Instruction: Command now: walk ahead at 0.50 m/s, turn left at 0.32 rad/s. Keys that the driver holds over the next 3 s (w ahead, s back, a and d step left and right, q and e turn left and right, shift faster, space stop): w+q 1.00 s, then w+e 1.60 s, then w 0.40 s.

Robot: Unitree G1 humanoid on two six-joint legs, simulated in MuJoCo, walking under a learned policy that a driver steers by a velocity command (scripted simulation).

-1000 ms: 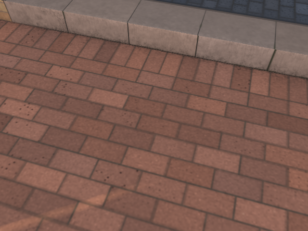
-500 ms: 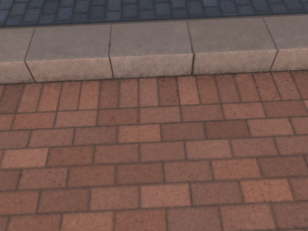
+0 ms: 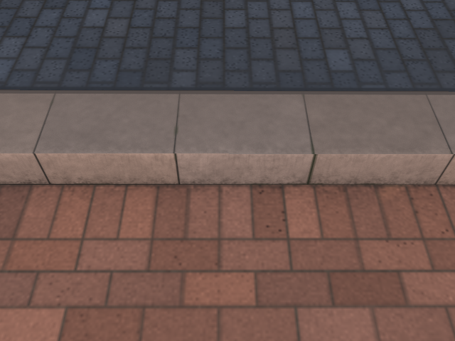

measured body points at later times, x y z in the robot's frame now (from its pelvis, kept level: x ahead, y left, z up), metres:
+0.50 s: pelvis +0.28 -0.01 +0.01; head +0.31 +0.00 +0.45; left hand +0.44 +0.28 -0.06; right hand +0.38 -0.29 -0.11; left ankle +0.11 +0.07 -0.68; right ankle +0.39 -0.09 -0.72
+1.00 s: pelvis +0.49 +0.13 +0.00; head +0.52 +0.16 +0.44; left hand +0.35 +0.36 -0.14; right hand +0.81 +0.04 -0.08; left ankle +0.52 +0.22 -0.72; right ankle +0.42 -0.08 -0.65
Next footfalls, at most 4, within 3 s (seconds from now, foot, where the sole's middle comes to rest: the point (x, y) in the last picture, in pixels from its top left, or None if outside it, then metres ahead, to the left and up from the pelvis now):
0.44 right None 0.42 -0.08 -0.76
0.92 left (157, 307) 0.55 0.24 -0.76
1.52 right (166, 215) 0.87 0.26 -0.76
1.96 left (102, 120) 1.14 0.49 -0.59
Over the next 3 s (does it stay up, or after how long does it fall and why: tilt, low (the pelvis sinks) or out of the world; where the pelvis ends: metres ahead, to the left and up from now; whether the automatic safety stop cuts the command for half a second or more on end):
stays up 1.64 0.36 0.16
